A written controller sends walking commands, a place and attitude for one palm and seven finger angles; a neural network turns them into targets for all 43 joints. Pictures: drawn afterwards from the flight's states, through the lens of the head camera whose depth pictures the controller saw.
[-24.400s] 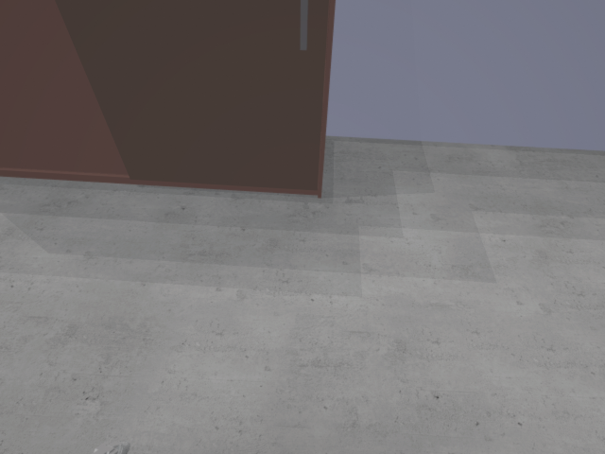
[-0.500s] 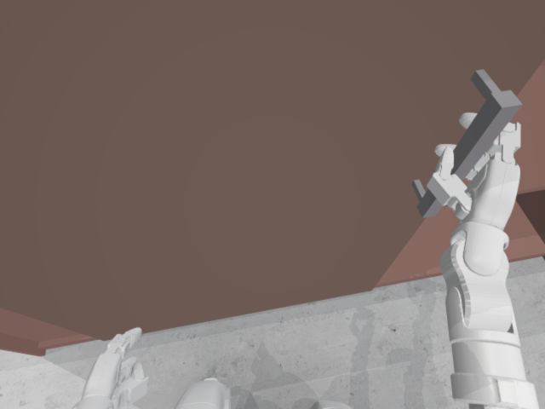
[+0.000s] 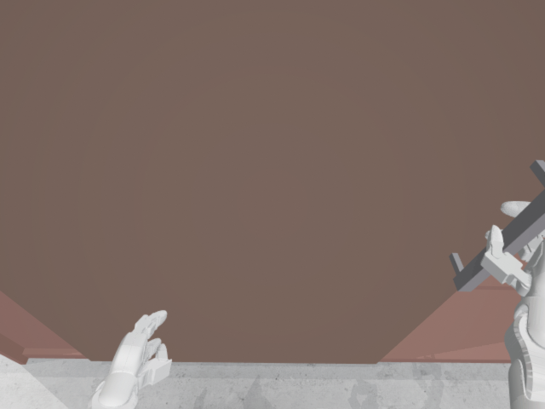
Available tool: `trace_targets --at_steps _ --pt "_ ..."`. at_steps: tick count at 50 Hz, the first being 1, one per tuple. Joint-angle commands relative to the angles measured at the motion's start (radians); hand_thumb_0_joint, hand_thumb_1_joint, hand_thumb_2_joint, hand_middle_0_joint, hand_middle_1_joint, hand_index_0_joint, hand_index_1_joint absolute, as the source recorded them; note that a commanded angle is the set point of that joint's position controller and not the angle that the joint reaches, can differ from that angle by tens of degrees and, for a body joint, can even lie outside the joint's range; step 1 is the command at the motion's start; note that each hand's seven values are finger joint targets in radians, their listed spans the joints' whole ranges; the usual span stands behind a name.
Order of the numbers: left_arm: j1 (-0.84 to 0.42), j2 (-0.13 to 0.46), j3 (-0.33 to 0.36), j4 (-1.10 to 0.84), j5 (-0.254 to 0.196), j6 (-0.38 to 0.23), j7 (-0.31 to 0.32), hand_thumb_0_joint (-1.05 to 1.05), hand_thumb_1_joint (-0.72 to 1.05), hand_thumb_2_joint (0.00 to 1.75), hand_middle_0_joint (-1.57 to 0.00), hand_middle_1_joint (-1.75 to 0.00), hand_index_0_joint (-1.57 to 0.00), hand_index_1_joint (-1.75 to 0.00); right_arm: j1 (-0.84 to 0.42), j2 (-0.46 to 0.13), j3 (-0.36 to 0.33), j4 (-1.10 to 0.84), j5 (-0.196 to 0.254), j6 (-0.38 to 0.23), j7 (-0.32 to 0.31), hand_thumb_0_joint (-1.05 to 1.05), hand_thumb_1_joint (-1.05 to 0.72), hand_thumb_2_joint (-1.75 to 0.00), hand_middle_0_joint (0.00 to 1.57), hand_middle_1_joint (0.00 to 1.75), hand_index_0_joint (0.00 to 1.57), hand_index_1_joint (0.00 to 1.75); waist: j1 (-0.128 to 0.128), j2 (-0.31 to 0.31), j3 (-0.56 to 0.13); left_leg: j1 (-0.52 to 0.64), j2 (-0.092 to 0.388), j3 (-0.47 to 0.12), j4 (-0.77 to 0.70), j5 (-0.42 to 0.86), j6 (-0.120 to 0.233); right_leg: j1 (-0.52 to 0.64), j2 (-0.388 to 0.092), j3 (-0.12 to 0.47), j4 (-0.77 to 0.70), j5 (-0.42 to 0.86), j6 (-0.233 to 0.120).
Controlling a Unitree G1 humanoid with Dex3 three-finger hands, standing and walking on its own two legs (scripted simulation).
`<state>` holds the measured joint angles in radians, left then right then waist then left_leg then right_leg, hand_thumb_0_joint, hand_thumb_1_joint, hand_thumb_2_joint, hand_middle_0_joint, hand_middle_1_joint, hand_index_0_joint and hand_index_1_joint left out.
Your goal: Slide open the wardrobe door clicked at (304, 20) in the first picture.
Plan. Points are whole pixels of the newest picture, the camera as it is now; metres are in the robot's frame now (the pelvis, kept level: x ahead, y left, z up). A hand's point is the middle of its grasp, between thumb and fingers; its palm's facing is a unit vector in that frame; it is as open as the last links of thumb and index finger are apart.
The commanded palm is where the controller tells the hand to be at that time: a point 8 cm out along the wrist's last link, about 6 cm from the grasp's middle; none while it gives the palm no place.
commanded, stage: stop walking and hold the door there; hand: right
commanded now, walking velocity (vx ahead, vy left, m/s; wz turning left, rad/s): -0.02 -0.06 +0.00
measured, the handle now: (497, 234) +0.34 -0.31 +0.10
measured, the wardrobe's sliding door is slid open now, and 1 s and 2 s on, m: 0.69 0.69 0.69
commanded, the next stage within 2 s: none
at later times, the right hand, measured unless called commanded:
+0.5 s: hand (496, 257) +0.29 -0.28 +0.11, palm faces +0.34 +0.92 -0.21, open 6.2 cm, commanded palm +0.25 -0.31 +0.10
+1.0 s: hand (496, 256) +0.29 -0.28 +0.11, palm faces +0.33 +0.93 -0.19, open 6.1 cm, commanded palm +0.26 -0.30 +0.10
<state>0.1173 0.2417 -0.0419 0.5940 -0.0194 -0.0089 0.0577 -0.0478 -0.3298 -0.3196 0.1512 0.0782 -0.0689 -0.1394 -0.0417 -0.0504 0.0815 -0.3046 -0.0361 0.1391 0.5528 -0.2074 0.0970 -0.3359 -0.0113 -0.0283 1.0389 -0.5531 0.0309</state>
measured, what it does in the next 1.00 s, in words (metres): steps on the spot: right foot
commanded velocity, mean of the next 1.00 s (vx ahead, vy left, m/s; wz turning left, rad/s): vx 0.00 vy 0.00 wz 0.00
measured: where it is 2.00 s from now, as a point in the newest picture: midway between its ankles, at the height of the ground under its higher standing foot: outside the picture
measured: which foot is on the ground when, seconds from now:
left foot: down 0.00-1.00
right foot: up 0.00-0.22, down 0.24-1.00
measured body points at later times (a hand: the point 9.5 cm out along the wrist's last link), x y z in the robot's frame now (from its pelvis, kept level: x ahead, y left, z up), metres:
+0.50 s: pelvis -0.03 -0.07 +0.01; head -0.05 -0.06 +0.46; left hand +0.08 +0.16 -0.10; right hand +0.27 -0.33 +0.13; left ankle +0.01 +0.06 -0.73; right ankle +0.00 -0.18 -0.73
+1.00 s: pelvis -0.03 -0.08 +0.01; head -0.04 -0.06 +0.46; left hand +0.12 +0.17 -0.09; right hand +0.27 -0.33 +0.13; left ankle +0.01 +0.06 -0.73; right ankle +0.00 -0.18 -0.73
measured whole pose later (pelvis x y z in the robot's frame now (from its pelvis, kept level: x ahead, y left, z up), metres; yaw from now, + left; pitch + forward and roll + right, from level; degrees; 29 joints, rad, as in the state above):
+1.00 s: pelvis -0.03 -0.08 +0.01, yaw +5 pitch -1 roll +0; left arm 0.21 0.24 -0.02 0.66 -0.02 -0.02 0.09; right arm -0.05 -0.25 -0.18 0.24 0.06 -0.16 -0.18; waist -0.04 -0.03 -0.02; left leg -0.28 0.03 -0.01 0.47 -0.17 -0.02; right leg -0.22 -0.01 -0.10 0.48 -0.23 -0.02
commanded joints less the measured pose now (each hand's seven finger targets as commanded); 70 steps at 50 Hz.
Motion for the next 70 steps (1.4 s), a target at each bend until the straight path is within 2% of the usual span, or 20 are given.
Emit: trace_targets --at_steps 1,4,9,10,12,13,14,15,18,20,22,25,27,29,33,35,44,55,62,70 --pt "-0.033 0.089 0.028 -0.111 -0.004 -0.024 0.031 0.0 0.9 0.9 -0.2 -0.3 -0.2 -0.3 -0.123 -0.236 -0.058 -0.172 -0.043 -0.1 -0.011 0.0 -0.9 -0.9 0.45 1.4 0.45 1.4 0.046 0.166 -0.323 0.14 0.323 -0.29 -0.205 0.442 0.035 0.014 -0.016 0.03 -0.031 0.088 -0.009" --pt "-0.049 0.096 0.03 -0.103 0.0 -0.034 0.039 0.0 0.9 0.9 -0.2 -0.3 -0.2 -0.3 -0.164 -0.246 -0.06 -0.198 -0.036 -0.104 -0.012 0.0 -0.9 -0.9 0.45 1.4 0.45 1.4 0.028 0.166 -0.282 0.064 0.279 -0.27 -0.286 0.049 0.011 0.057 0.004 -0.025 -0.184 0.142 -0.021" --pt "-0.008 0.106 0.044 -0.087 0.005 -0.053 0.041 0.0 0.9 0.9 -0.2 -0.3 -0.2 -0.3 -0.17 -0.21 -0.018 -0.193 -0.044 -0.104 -0.024 0.0 -0.9 -0.9 0.45 1.4 0.45 1.4 0.042 0.117 -0.253 0.008 0.221 -0.23 -0.282 -0.185 -0.038 0.209 0.007 -0.057 -0.554 0.288 -0.031" --pt "-0.017 0.115 0.051 -0.093 0.002 -0.053 0.047 0.0 0.9 0.9 -0.2 -0.3 -0.2 -0.3 -0.172 -0.189 0.015 -0.215 -0.035 -0.106 -0.022 0.0 -0.9 -0.9 0.45 1.4 0.45 1.4 0.051 0.075 -0.22 -0.02 0.19 -0.207 -0.242 -0.205 -0.065 0.248 -0.039 -0.021 -0.619 0.301 -0.041" --pt "-0.025 0.133 0.049 -0.124 -0.005 -0.059 0.041 0.0 0.9 0.9 -0.2 -0.3 -0.2 -0.3 -0.181 -0.122 0.079 -0.255 -0.043 -0.113 -0.018 0.0 -0.9 -0.9 0.45 1.4 0.45 1.4 0.025 -0.104 -0.187 0.029 0.077 -0.149 -0.073 -0.17 -0.11 0.099 -0.219 0.186 -0.791 0.22 -0.116" --pt "-0.025 0.134 0.051 -0.127 -0.013 -0.06 0.038 0.0 0.9 0.9 -0.2 -0.3 -0.2 -0.3 -0.17 -0.111 0.09 -0.248 -0.044 -0.111 -0.017 0.0 -0.9 -0.9 0.45 1.4 0.45 1.4 0.014 -0.1 -0.188 0.11 0.044 -0.136 0.007 -0.097 -0.114 0.016 -0.266 0.22 -0.827 0.178 -0.138" --pt "-0.014 0.111 0.042 -0.116 -0.015 -0.057 0.037 0.0 0.9 0.9 -0.2 -0.3 -0.2 -0.3 -0.128 -0.044 0.157 -0.194 -0.054 -0.106 -0.005 0.0 -0.9 -0.9 0.45 1.4 0.45 1.4 0.022 -0.133 -0.17 0.17 0.045 -0.143 0.052 -0.105 -0.11 -0.086 -0.248 0.167 -0.845 0.048 -0.135" --pt "-0.014 0.116 0.048 -0.109 -0.01 -0.058 0.042 0.0 0.9 0.9 -0.2 -0.3 -0.2 -0.3 -0.173 -0.105 0.104 -0.217 -0.06 -0.103 -0.009 0.0 -0.9 -0.9 0.45 1.4 0.45 1.4 0.025 -0.203 -0.149 0.16 0.045 -0.132 0.07 -0.072 -0.11 -0.092 -0.232 0.143 -0.853 0.039 -0.129" --pt "0.008 0.121 0.052 -0.108 0.001 -0.067 0.033 0.0 0.9 0.9 -0.2 -0.3 -0.2 -0.3 -0.182 -0.067 0.149 -0.207 -0.072 -0.102 -0.005 0.0 -0.9 -0.9 0.45 1.4 0.45 1.4 0.033 -0.118 -0.162 0.164 0.059 -0.133 0.004 0.016 -0.107 -0.038 -0.201 0.088 -0.738 0.254 -0.104" --pt "0.013 0.123 0.056 -0.091 0.005 -0.073 0.032 0.0 0.9 0.9 -0.2 -0.3 -0.2 -0.3 -0.167 -0.105 0.117 -0.174 -0.072 -0.098 -0.008 0.0 -0.9 -0.9 0.45 1.4 0.45 1.4 0.039 -0.017 -0.165 0.142 0.085 -0.163 -0.069 0.111 -0.102 0.026 -0.161 0.041 -0.678 0.353 -0.071" --pt "0.023 0.111 0.05 -0.086 0.014 -0.081 0.03 0.0 0.9 0.9 -0.2 -0.3 -0.2 -0.3 -0.187 -0.062 0.161 -0.193 -0.069 -0.11 -0.003 0.0 -0.9 -0.9 0.45 1.4 0.45 1.4 0.05 -0.027 -0.19 0.132 0.12 -0.184 -0.069 0.223 -0.09 0.059 -0.15 0.042 -0.656 0.445 -0.052" --pt "0.028 0.114 0.059 -0.062 0.007 -0.08 0.037 0.0 0.9 0.9 -0.2 -0.3 -0.2 -0.3 -0.154 -0.098 0.117 -0.124 -0.055 -0.101 -0.006 0.0 -0.9 -0.9 0.45 1.4 0.45 1.4 0.044 0.073 -0.246 0.104 0.124 -0.224 -0.119 0.142 -0.087 0.128 -0.117 0.002 -0.627 0.367 -0.046" --pt "0.014 0.096 0.044 -0.074 0.008 -0.08 0.036 0.0 0.9 0.9 -0.2 -0.3 -0.2 -0.3 -0.219 -0.019 0.199 -0.15 -0.056 -0.108 0.006 0.0 -0.9 -0.9 0.45 1.4 0.45 1.4 0.047 0.047 -0.221 0.073 0.116 -0.219 -0.128 0.035 -0.089 0.112 -0.12 0.019 -0.662 0.296 -0.053" --pt "0.007 0.1 0.044 -0.07 0.006 -0.077 0.039 0.0 0.9 0.9 -0.2 -0.3 -0.2 -0.3 -0.224 -0.025 0.191 -0.117 -0.059 -0.112 0.005 0.0 -0.9 -0.9 0.45 1.4 0.45 1.4 0.043 0.042 -0.189 0.045 0.096 -0.204 -0.136 -0.055 -0.096 0.089 -0.131 0.037 -0.699 0.212 -0.06" --pt "-0.003 0.096 0.041 -0.076 0.003 -0.074 0.043 0.0 0.9 0.9 -0.2 -0.3 -0.2 -0.3 -0.255 0.019 0.237 -0.105 -0.063 -0.122 0.007 0.0 -0.9 -0.9 0.45 1.4 0.45 1.4 0.041 0.005 -0.185 0.057 0.079 -0.172 -0.096 -0.037 -0.101 0.078 -0.154 0.059 -0.749 0.184 -0.069" --pt "-0.001 0.103 0.048 -0.067 0.001 -0.072 0.048 0.0 0.9 0.9 -0.2 -0.3 -0.2 -0.3 -0.254 -0.02 0.206 -0.092 -0.063 -0.123 0.001 0.0 -0.9 -0.9 0.45 1.4 0.45 1.4 0.041 0.003 -0.192 0.06 0.083 -0.17 -0.103 -0.016 -0.102 0.095 -0.152 0.046 -0.75 0.195 -0.068" --pt "0.002 0.102 0.058 -0.076 -0.002 -0.062 0.046 0.0 0.9 0.9 -0.2 -0.3 -0.2 -0.3 -0.237 0.0 0.22 -0.081 -0.06 -0.132 0.008 0.0 -0.9 -0.9 0.45 1.4 0.45 1.4 0.043 0.055 -0.228 0.065 0.114 -0.208 -0.132 0.105 -0.091 0.142 -0.116 0.007 -0.668 0.37 -0.048" --pt "-0.006 0.108 0.062 -0.073 -0.003 -0.054 0.052 0.0 0.9 0.9 -0.2 -0.3 -0.2 -0.3 -0.202 -0.039 0.185 -0.07 -0.051 -0.134 0.006 0.0 -0.9 -0.9 0.45 1.4 0.45 1.4 0.044 0.047 -0.217 0.054 0.115 -0.205 -0.163 0.083 -0.094 0.158 -0.11 -0.001 -0.678 0.354 -0.048" --pt "-0.011 0.095 0.054 -0.086 -0.003 -0.055 0.05 0.0 0.9 0.9 -0.2 -0.3 -0.2 -0.3 -0.222 0.012 0.233 -0.104 -0.052 -0.141 0.015 0.0 -0.9 -0.9 0.45 1.4 0.45 1.4 0.042 0.037 -0.227 0.076 0.108 -0.184 -0.137 0.11 -0.097 0.159 -0.119 0.008 -0.683 0.393 -0.049" --pt "-0.014 0.107 0.06 -0.069 -0.003 -0.05 0.052 0.0 0.9 0.9 -0.2 -0.3 -0.2 -0.3 -0.211 -0.037 0.187 -0.053 -0.048 -0.142 0.01 0.0 -0.9 -0.9 0.45 1.4 0.45 1.4 0.042 0.052 -0.197 0.05 0.113 -0.202 -0.189 0.035 -0.096 0.152 -0.106 -0.002 -0.69 0.318 -0.049"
